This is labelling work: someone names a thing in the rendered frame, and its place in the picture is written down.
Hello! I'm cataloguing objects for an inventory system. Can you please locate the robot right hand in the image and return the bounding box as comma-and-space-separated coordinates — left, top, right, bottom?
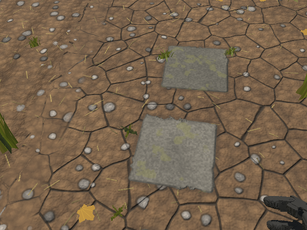
263, 195, 307, 230

